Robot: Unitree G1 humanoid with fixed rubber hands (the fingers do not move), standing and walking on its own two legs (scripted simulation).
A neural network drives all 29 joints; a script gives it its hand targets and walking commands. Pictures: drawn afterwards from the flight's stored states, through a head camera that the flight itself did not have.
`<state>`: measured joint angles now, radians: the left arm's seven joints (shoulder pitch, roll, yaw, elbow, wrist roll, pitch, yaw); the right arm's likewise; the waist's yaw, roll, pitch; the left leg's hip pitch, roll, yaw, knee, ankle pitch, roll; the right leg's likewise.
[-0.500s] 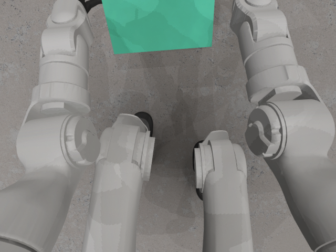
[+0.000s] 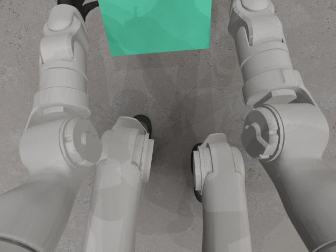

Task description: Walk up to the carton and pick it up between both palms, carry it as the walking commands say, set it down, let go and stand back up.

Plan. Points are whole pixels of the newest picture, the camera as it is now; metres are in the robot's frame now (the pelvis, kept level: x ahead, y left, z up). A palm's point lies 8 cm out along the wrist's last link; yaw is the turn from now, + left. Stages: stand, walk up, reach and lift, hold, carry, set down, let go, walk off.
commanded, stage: set down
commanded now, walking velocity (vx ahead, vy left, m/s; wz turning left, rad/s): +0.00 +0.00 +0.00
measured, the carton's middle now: (157, 4) +0.55 +0.12 -0.27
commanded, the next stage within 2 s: none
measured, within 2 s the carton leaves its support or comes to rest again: rests again in 1.56 s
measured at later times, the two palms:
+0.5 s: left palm (72, 3) +0.50 +0.26 -0.16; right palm out of the picture +0.58 -0.03 -0.16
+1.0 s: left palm (74, 7) +0.50 +0.25 -0.17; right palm out of the picture +0.58 -0.03 -0.16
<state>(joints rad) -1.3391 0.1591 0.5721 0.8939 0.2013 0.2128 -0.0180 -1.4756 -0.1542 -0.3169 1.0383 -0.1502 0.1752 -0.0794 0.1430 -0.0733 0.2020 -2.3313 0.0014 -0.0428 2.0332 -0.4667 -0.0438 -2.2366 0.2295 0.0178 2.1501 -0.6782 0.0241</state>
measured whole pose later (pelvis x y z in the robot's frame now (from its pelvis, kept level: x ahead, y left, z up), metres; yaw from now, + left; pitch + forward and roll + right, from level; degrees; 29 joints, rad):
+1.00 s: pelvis +0.01 +0.00 +0.00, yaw +1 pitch +46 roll +1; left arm -1.32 0.16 0.65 0.97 0.24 0.10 -0.06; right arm -1.48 -0.16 -0.31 1.08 -0.19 0.10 -0.03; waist 0.13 -0.05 0.17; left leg -2.35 -0.01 -0.03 2.04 -0.49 -0.04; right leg -2.25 0.22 0.03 2.15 -0.71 0.03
